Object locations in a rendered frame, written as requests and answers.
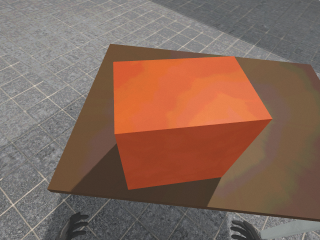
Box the table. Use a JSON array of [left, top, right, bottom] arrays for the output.
[[47, 44, 320, 240]]

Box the left robot hand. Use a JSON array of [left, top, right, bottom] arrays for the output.
[[55, 212, 89, 240]]

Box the carton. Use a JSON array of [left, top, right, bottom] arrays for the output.
[[113, 56, 272, 190]]

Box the right robot hand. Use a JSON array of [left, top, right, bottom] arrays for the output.
[[230, 220, 262, 240]]

